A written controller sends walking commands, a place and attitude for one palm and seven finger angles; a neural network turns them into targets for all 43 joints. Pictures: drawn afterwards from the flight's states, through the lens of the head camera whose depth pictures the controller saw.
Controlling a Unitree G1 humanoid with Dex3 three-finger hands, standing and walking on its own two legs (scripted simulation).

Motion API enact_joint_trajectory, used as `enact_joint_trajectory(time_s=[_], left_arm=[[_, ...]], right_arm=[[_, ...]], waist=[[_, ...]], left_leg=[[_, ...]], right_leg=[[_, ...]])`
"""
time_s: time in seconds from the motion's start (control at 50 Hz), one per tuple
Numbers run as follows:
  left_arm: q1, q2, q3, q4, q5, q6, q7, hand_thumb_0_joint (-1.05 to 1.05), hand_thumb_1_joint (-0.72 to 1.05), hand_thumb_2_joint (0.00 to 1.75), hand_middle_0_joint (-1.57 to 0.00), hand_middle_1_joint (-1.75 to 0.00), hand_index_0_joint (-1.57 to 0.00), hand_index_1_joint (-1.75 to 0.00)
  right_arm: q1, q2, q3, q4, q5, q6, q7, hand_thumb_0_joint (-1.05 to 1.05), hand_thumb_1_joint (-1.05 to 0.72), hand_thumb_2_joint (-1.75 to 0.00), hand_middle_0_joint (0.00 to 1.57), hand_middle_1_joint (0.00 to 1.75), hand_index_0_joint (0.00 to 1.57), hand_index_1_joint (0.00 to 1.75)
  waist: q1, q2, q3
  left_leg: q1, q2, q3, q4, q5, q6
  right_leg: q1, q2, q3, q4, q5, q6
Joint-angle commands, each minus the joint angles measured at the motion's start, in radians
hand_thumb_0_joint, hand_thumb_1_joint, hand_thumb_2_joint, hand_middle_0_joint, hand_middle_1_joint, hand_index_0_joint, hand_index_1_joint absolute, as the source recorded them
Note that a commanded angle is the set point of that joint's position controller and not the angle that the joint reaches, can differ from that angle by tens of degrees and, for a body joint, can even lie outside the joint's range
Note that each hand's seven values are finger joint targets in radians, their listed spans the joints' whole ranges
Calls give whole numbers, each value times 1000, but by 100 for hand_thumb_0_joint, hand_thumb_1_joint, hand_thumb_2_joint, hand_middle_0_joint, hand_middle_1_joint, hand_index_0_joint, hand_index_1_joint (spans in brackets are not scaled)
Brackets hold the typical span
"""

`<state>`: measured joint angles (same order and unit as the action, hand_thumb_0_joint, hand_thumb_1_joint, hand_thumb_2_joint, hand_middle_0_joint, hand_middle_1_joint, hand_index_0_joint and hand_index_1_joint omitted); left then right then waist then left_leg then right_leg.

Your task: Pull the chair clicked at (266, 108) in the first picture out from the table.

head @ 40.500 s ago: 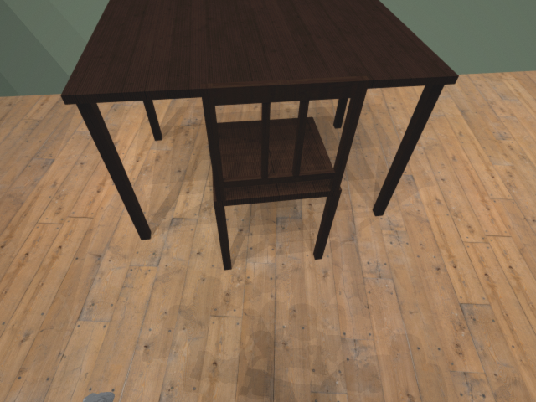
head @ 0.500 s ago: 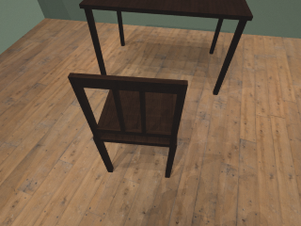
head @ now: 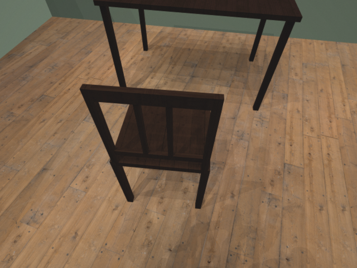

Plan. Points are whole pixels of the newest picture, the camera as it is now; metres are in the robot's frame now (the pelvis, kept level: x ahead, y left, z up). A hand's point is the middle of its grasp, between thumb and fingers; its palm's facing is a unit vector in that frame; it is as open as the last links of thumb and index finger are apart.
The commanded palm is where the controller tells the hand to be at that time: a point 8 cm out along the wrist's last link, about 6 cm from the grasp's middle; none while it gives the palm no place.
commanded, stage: look to check the result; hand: left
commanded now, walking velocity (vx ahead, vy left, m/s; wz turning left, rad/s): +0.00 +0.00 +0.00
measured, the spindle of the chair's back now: (141, 130) +0.55 +0.16 -0.11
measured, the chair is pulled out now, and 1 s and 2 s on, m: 0.69 0.69 0.69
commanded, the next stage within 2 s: stand and wait in 0.12 s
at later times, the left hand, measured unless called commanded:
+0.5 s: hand out of the picture +0.01 +0.16 -0.17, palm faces +0.03 -0.98 -0.18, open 7.3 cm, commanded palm none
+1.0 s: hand out of the picture +0.01 +0.16 -0.18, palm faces +0.04 -0.98 -0.17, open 7.3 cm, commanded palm none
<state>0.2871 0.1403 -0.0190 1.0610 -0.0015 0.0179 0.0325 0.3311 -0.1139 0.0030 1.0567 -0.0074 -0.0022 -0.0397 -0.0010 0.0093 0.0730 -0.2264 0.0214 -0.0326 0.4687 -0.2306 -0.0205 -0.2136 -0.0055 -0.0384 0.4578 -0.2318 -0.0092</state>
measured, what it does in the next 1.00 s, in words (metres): stands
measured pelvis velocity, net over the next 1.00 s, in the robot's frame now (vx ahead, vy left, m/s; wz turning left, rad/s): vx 0.01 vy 0.00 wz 0.01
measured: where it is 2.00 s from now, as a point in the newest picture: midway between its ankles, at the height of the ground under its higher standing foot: outside the picture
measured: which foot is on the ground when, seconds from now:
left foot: down 0.00-1.00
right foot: down 0.00-1.00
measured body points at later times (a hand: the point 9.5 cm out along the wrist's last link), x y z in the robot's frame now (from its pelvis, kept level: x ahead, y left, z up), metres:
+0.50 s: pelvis +0.01 +0.00 +0.00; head +0.04 +0.00 +0.45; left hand +0.01 +0.22 -0.16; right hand +0.00 -0.21 -0.16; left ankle +0.01 +0.14 -0.74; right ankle +0.01 -0.12 -0.74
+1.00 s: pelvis +0.01 +0.00 +0.00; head +0.03 +0.00 +0.45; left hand +0.01 +0.22 -0.16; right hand +0.00 -0.21 -0.16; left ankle +0.01 +0.14 -0.74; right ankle +0.01 -0.12 -0.74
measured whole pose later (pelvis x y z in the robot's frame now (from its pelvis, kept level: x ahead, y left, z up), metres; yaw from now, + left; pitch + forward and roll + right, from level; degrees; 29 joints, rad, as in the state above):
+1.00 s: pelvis +0.01 +0.00 +0.00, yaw +1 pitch -1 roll +0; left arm 0.29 0.14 -0.01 1.06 0.00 0.02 0.03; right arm 0.33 -0.11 0.01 1.06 0.00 -0.01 -0.05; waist 0.00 0.00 0.07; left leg -0.20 0.02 -0.04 0.46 -0.24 -0.02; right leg -0.19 -0.01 -0.05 0.45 -0.24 -0.01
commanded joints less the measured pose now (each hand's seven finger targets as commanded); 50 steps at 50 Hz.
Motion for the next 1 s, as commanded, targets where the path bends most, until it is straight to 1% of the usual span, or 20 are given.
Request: enact_joint_trajectory(time_s=[0.0, 0.04, 0.06, 0.18, 0.26, 0.28, 0.32, 0.46, 0.48, 0.5, 0.64, 0.66, 0.68, 0.74, 0.76, 0.78, 0.86, 0.9, 0.96, 0.98], left_arm=[[76, 95, 22, -28, 4, -17, 1, 0, 90, 90, -20, -30, -20, -30], [78, 92, 22, -25, 3, -18, 2, 0, 90, 90, -20, -30, -20, -30], [79, 91, 23, -26, 3, -18, 1, 0, 90, 90, -20, -30, -20, -30], [77, 93, 23, -28, 4, -16, 2, 0, 90, 90, -20, -30, -20, -30], [78, 94, 26, -27, 3, -17, 1, 0, 90, 90, -20, -30, -20, -30], [75, 94, 23, -26, 4, -15, 1, 0, 90, 90, -20, -30, -20, -30], [76, 93, 25, -28, 4, -16, 1, 0, 90, 90, -20, -30, -20, -30], [78, 94, 25, -27, 2, -19, 1, 0, 90, 90, -20, -30, -20, -30], [74, 95, 23, -28, 3, -18, 1, 0, 90, 90, -20, -30, -20, -30], [75, 93, 23, -29, 2, -17, 1, 0, 90, 90, -20, -30, -20, -30], [76, 99, 26, -30, 2, -19, 1, 0, 90, 90, -20, -30, -20, -30], [80, 95, 26, -28, 2, -20, 1, 0, 90, 90, -20, -30, -20, -30], [77, 98, 24, -27, 2, -18, 1, 0, 90, 90, -20, -30, -20, -30], [78, 95, 26, -28, 2, -19, 1, 0, 90, 90, -20, -30, -20, -30], [79, 97, 25, -29, 1, -19, 1, 0, 90, 90, -20, -30, -20, -30], [79, 97, 24, -28, 3, -18, 1, 0, 90, 90, -20, -30, -20, -30], [76, 96, 26, -28, 0, -19, 1, 0, 90, 90, -20, -30, -20, -30], [74, 97, 27, -30, 2, -17, 1, 0, 90, 90, -20, -30, -20, -30], [80, 96, 27, -29, 1, -19, 0, 0, 90, 90, -20, -30, -20, -30], [79, 97, 26, -30, 2, -18, 1, 0, 90, 90, -20, -30, -20, -30]], right_arm=[[99, -90, -12, -19, -2, -13, -8, 0, -90, -90, 20, 30, 20, 30], [100, -89, -12, -18, -1, -14, -9, 0, -90, -90, 20, 30, 20, 30], [102, -89, -11, -16, -1, -15, -9, 0, -90, -90, 20, 30, 20, 30], [98, -88, -11, -16, -1, -12, -10, 0, -90, -90, 20, 30, 20, 30], [96, -88, -9, -15, -1, -15, -10, 0, -90, -90, 20, 30, 20, 30], [91, -87, -10, -17, -1, -12, -11, 0, -90, -90, 20, 30, 20, 30], [95, -86, -10, -15, -2, -14, -11, 0, -90, -90, 20, 30, 20, 30], [91, -88, -10, -15, -1, -14, -11, 0, -90, -90, 20, 30, 20, 30], [89, -87, -10, -16, -1, -11, -11, 0, -90, -90, 20, 30, 20, 30], [89, -90, -10, -16, -1, -11, -11, 0, -90, -90, 20, 30, 20, 30], [95, -92, -9, -15, 0, -14, -11, 0, -90, -90, 20, 30, 20, 30], [91, -88, -10, -16, 0, -14, -12, 0, -90, -90, 20, 30, 20, 30], [84, -90, -10, -16, 1, -10, -12, 0, -90, -90, 20, 30, 20, 30], [93, -88, -9, -14, -1, -13, -12, 0, -90, -90, 20, 30, 20, 30], [92, -90, -9, -15, 0, -13, -12, 0, -90, -90, 20, 30, 20, 30], [87, -90, -9, -15, 0, -11, -12, 0, -90, -90, 20, 30, 20, 30], [96, -89, -8, -14, 0, -14, -13, 0, -90, -90, 20, 30, 20, 30], [93, -90, -9, -14, 0, -14, -14, 0, -90, -90, 20, 30, 20, 30], [96, -89, -8, -14, 1, -15, -13, 0, -90, -90, 20, 30, 20, 30], [91, -89, -9, -16, 1, -12, -13, 0, -90, -90, 20, 30, 20, 30]], waist=[[0, 2, -2], [0, -11, -8], [0, 2, -10], [0, -2, 19], [3, 8, -8], [2, -5, 18], [1, 8, 3], [1, -10, -13], [0, -15, 12], [0, 4, 20], [0, -8, -15], [3, -14, -13], [2, -16, 18], [1, 8, 3], [1, -1, -3], [2, 4, 17], [0, -10, -12], [1, 17, -1], [3, -2, -9], [3, -3, 18]], left_leg=[[-4, 63, -75, -90, 72, 74], [5, 62, -75, -83, 93, 75], [7, 62, -72, -84, 98, 74], [-4, 61, -72, -89, 85, 75], [6, 61, -75, -88, 99, 76], [-3, 60, -76, -92, 83, 77], [2, 59, -74, -88, 98, 76], [24, 56, -68, -76, 120, 73], [14, 57, -70, -80, 111, 74], [12, 58, -70, -85, 100, 75], [19, 58, -71, -80, 122, 74], [23, 57, -67, -74, 132, 73], [15, 56, -66, -77, 117, 72], [16, 57, -69, -82, 115, 73], [20, 58, -68, -80, 115, 73], [12, 57, -70, -81, 111, 74], [22, 58, -73, -81, 123, 75], [12, 61, -74, -88, 118, 76], [14, 59, -76, -85, 122, 77], [6, 58, -76, -87, 112, 77]], right_leg=[[-15, -81, 84, -94, 36, -51], [-14, -84, 84, -91, 50, -50], [-13, -86, 84, -90, 53, -50], [-21, -83, 83, -96, 44, -51], [-3, -87, 81, -91, 54, -49], [-17, -83, 81, -97, 41, -51], [-7, -86, 82, -94, 54, -51], [-2, -92, 83, -96, 70, -51], [-12, -89, 82, -103, 63, -53], [-19, -89, 84, -103, 49, -53], [10, -92, 80, -98, 70, -50], [8, -94, 82, -99, 83, -51], [-9, -90, 82, -106, 70, -52], [0, -91, 83, -102, 63, -52], [1, -91, 83, -101, 64, -51], [-7, -89, 82, -107, 64, -52], [11, -92, 80, -100, 70, -51], [11, -89, 76, -100, 65, -51], [15, -92, 77, -100, 69, -50], [2, -90, 74, -106, 62, -51]])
